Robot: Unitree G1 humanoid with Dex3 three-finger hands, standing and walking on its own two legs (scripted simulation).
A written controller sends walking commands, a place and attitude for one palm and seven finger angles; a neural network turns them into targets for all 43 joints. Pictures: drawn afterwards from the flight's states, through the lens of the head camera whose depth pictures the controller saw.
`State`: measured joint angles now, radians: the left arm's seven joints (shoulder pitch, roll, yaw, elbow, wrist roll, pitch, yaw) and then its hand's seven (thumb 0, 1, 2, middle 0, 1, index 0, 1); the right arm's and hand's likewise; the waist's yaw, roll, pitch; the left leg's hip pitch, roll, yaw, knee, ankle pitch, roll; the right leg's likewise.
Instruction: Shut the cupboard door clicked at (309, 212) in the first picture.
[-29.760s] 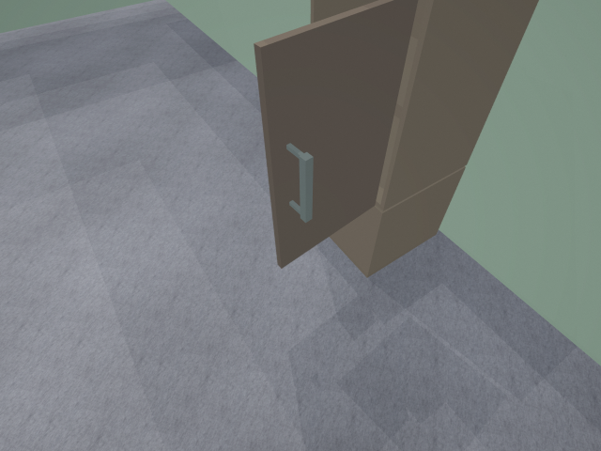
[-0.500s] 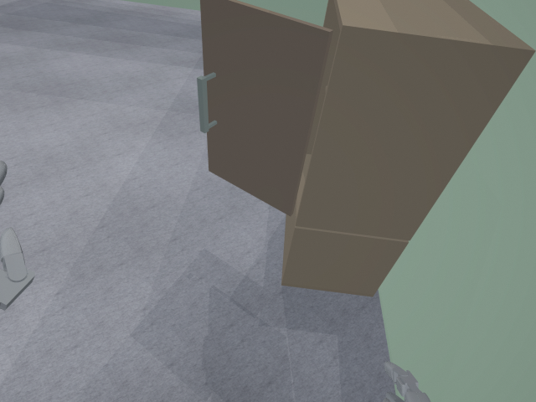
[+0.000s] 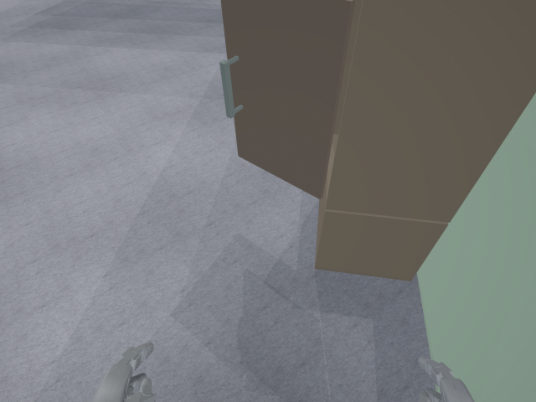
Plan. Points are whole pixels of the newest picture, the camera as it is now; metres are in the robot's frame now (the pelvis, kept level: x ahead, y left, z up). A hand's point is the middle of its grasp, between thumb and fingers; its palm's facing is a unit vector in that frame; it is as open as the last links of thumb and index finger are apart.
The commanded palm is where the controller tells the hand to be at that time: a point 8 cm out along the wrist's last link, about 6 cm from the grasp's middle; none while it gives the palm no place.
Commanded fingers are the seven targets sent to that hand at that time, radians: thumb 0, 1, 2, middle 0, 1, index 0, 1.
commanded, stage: let the arm hang, fingers relaxed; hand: left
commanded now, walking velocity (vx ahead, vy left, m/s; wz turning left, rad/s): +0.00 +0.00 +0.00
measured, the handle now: (232, 88) +0.96 +0.14 -0.03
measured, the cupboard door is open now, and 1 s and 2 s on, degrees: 61 61 61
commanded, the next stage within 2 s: look to check the result in 0.90 s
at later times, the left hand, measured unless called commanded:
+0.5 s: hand out of the picture -0.02 +0.22 -0.15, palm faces +0.00 -0.96 -0.28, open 7.4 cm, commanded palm none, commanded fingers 0.00 0.90 0.90 -0.20 -0.30 -0.20 -0.30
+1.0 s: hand out of the picture +0.02 +0.21 -0.16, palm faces -0.01 -0.98 -0.22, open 7.4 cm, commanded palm none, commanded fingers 0.00 0.90 0.90 -0.20 -0.30 -0.20 -0.30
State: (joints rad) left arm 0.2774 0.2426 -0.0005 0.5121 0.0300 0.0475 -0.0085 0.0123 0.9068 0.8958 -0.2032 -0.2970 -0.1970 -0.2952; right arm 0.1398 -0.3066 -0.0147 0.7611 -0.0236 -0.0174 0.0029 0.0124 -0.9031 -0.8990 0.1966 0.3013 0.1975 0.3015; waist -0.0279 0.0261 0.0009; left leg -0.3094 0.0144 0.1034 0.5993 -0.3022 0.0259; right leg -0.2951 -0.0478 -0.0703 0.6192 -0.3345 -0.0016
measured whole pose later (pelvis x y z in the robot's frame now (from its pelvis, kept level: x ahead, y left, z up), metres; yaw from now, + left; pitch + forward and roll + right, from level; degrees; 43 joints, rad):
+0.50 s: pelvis -0.02 +0.01 +0.01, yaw +0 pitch -2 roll +0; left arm 0.31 0.24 0.01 1.09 0.02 0.01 0.02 0.01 0.92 0.90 -0.20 -0.30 -0.20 -0.30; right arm 0.30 -0.19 0.00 1.08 -0.02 0.02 -0.01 0.01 -0.90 -0.90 0.20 0.30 0.20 0.30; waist 0.00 0.03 0.02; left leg -0.20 0.01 0.11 0.43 -0.20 0.04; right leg -0.17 -0.03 -0.07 0.41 -0.21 0.01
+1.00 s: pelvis -0.01 +0.01 +0.02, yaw -1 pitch -2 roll +0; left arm 0.23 0.21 0.01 1.13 0.02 0.00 0.01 0.01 0.91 0.90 -0.21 -0.30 -0.20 -0.30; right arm 0.24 -0.22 -0.01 1.12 -0.01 0.00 -0.02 0.01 -0.90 -0.90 0.20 0.30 0.20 0.30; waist -0.01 -0.01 0.02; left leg -0.16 0.00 0.12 0.38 -0.18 0.04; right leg -0.14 -0.04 -0.06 0.37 -0.20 0.02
